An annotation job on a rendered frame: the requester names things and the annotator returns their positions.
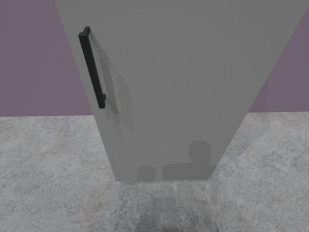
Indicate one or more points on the handle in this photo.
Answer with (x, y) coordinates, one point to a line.
(91, 65)

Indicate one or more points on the fridge door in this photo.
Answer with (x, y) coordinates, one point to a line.
(179, 76)

